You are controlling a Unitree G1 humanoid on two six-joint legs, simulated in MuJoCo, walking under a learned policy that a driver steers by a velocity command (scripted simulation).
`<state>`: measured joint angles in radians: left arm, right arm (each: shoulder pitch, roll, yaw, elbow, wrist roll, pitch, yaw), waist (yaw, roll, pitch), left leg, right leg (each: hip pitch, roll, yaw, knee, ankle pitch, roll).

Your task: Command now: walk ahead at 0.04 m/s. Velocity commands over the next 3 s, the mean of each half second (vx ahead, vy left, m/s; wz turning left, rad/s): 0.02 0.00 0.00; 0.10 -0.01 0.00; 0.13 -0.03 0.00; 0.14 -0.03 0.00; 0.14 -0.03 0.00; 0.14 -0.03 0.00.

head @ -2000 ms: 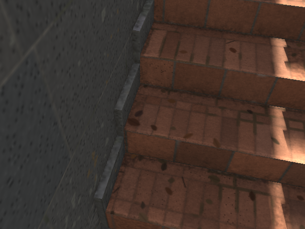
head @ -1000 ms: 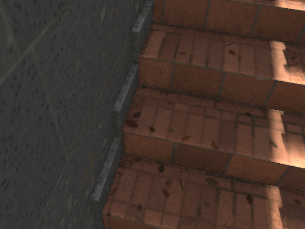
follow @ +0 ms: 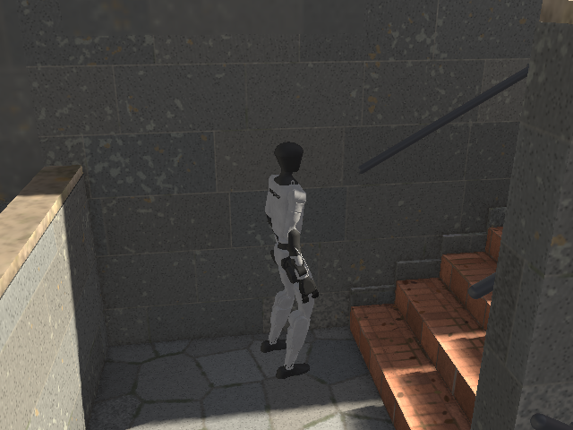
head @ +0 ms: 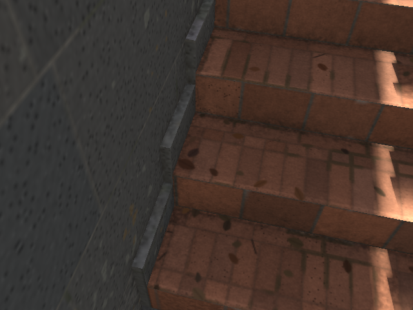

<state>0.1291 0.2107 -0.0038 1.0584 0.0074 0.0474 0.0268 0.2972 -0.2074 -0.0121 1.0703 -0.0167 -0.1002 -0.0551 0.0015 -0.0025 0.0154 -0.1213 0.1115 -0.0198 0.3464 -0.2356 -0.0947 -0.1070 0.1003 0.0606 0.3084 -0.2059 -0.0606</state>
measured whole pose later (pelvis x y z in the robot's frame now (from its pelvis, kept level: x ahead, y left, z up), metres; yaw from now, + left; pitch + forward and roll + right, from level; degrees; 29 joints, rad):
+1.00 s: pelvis +0.00 +0.00 +0.00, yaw +0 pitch +0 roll -1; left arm 0.15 0.22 -0.01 1.06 0.02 0.01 0.03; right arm 0.27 -0.19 0.01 1.02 0.02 -0.08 -0.10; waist -0.01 -0.01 0.01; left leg -0.12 0.13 -0.03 0.36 -0.24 -0.10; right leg -0.09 0.12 0.06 0.29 -0.19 -0.07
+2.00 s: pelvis +0.01 -0.01 +0.00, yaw +0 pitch +0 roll -2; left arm 0.14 0.22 -0.01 1.08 0.02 0.01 0.03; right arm 0.27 -0.20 0.01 1.03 0.01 -0.08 -0.09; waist -0.01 -0.01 0.01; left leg -0.10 0.14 -0.01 0.35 -0.25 -0.11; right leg -0.08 0.12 0.05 0.29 -0.20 -0.08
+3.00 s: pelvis +0.00 -0.01 +0.00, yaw +0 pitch +0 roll -1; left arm 0.14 0.23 0.00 1.07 0.01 0.00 0.02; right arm 0.27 -0.20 0.01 1.04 0.01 -0.08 -0.09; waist -0.01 0.00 0.02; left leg -0.09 0.14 0.00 0.34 -0.24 -0.11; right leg -0.07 0.12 0.05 0.28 -0.20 -0.08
